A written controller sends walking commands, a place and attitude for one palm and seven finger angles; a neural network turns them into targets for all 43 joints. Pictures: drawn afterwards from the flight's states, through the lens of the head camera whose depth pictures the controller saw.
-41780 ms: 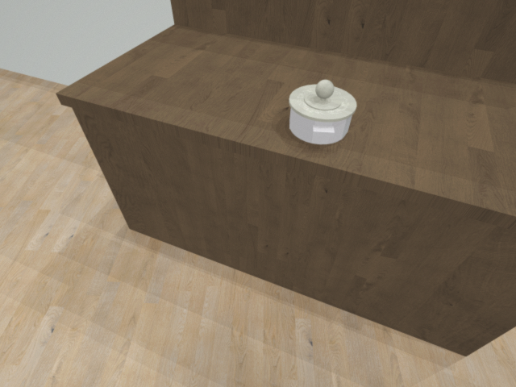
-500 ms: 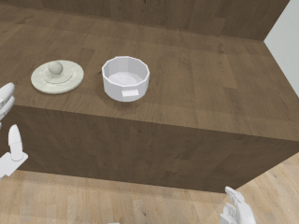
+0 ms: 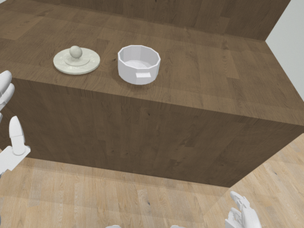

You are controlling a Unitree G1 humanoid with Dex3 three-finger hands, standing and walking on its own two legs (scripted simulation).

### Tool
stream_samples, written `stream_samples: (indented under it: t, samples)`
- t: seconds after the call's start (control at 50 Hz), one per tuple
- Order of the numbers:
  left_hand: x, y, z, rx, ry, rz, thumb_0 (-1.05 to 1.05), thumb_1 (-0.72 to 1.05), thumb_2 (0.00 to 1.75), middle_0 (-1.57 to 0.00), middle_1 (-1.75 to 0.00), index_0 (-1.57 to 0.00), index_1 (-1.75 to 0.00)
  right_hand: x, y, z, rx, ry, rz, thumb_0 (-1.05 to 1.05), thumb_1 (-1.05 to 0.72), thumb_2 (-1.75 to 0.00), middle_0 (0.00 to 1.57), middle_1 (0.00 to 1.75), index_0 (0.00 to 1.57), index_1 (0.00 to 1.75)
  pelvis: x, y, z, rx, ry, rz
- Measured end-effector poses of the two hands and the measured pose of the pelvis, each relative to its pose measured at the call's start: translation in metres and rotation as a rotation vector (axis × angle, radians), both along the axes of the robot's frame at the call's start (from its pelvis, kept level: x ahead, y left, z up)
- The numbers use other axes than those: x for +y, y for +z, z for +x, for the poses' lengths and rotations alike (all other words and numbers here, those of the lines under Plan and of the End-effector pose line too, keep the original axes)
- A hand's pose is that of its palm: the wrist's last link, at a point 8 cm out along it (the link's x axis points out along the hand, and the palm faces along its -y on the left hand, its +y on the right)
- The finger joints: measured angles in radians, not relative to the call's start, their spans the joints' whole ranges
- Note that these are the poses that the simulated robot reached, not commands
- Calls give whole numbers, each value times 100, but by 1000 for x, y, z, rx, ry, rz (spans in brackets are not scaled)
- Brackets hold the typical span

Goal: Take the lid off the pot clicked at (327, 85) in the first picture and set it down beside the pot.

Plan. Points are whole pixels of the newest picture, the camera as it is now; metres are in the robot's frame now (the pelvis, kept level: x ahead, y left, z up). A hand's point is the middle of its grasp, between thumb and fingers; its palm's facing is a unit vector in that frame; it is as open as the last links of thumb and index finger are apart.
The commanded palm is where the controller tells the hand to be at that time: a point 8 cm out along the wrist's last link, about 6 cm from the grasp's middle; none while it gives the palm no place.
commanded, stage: stop stepping back and stand still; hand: left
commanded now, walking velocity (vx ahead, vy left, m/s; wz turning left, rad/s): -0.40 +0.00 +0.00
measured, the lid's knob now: (75, 52) +0.70 +0.32 +0.05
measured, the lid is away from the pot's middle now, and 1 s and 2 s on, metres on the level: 0.25 0.25 0.25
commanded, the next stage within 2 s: let the arm hang, fingers relaxed in 1.78 s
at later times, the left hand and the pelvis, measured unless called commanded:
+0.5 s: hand out of the picture +0.13 +0.27 +0.19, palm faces +0.40 -0.87 -0.29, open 7.4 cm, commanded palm +0.05 +0.29 +0.22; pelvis -0.09 +0.02 +0.01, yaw -2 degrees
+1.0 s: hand (43, 216) +0.16 +0.26 -0.05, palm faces +0.15 -0.95 -0.26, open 7.4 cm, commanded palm none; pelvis -0.06 +0.04 +0.02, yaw +4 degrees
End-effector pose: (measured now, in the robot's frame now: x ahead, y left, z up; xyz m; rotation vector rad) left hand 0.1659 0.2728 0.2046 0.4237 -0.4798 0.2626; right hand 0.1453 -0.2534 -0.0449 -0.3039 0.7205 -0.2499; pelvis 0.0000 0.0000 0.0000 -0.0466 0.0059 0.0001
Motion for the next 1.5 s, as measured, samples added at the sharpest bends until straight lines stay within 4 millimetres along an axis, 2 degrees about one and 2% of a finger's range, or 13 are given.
stream_samples:
  t: [0.1, 0.28, 0.38, 0.54, 0.68, 0.82, 0.86, 0.96, 1.04, 1.1, 1.16, 1.28, 1.5]
  samples:
    - [10, -16, 0, 106, 22, -65, 1, 89, 90, -21, -31, -21, -30, 15, 2, -32, -3, 24, 66, 2, -91, -90, 20, 30, 20, 29, 2, 10, -32, -1, -14, -5]
    - [-31, 35, -73, 47, -114, 191, 1, 89, 90, -21, -31, -21, -30, 22, -6, -83, -46, 5, 137, 2, -90, -90, 20, 30, 20, 30, -2, 7, -64, -24, -42, -33]
    - [-2, 36, -88, -44, -11, 102, 0, 88, 89, -21, -31, -22, -30, 16, -12, -101, 7, -41, 122, 2, -90, -90, 20, 30, 20, 30, 5, 10, -68, -25, -49, -5]
    - [30, -22, -76, 144, 78, -75, 1, 89, 90, -20, -31, -21, -30, 25, 4, -109, -66, -47, 81, 2, -91, -90, 20, 30, 20, 29, 17, 9, -89, -21, -53, 24]
    - [-1, 10, -98, 154, -53, 69, 1, 89, 90, -21, -31, -21, -30, 39, 8, -102, -57, 39, 91, 2, -91, -90, 20, 30, 20, 30, 15, 17, -86, -6, -37, 5]
    - [38, 20, -84, 38, 68, 44, 1, 88, 89, -21, -31, -22, -30, 44, -2, -81, 3, 24, 74, 2, -90, -90, 20, 30, 20, 30, 32, 16, -68, 0, -21, -7]
    - [53, -13, -62, 141, 104, 6, 0, 89, 90, -21, -31, -21, -30, 46, -9, -75, 8, 43, 91, 2, -91, -90, 20, 30, 20, 30, 39, 14, -64, 16, -3, 5]
    - [54, -170, -23, 802, 175, -269, 0, 90, 90, -19, -30, -20, -30, 52, -28, -85, 165, 56, 101, 1, -91, -90, 20, 30, 20, 29, 45, 18, -60, 43, 66, 19]
    - [2, -271, -53, 1231, 95, -403, 1, 91, 90, -19, -30, -19, -29, 53, -33, -114, 308, 19, 99, 1, -91, -90, 20, 30, 20, 30, 37, 21, -56, 33, 48, 46]
    - [-42, -315, -91, 1486, 14, -451, 1, 91, 90, -19, -30, -19, -29, 49, -37, -138, 403, -40, 101, 1, -91, -90, 20, 30, 20, 30, 31, 22, -49, 26, 28, 50]
    - [-61, -332, -114, 1573, 11, -522, -2, 93, 89, -20, -30, -20, -30, 42, -47, -161, 502, -91, 112, 1, -91, -90, 20, 30, 20, 30, 23, 18, -41, 25, 31, 48]
    - [-33, -334, -116, 1613, 143, -433, -4, 94, 89, -21, -30, -21, -30, 35, -65, -182, 635, -151, 155, 1, -91, -90, 20, 30, 20, 29, 16, 13, -25, 21, 38, 27]
    - [-7, -318, -114, 1643, 293, -401, 0, 91, 90, -20, -30, -20, -30, 56, -77, -161, 638, -136, 233, 1, -91, -90, 20, 30, 20, 29, 14, 19, -2, 3, 27, 31]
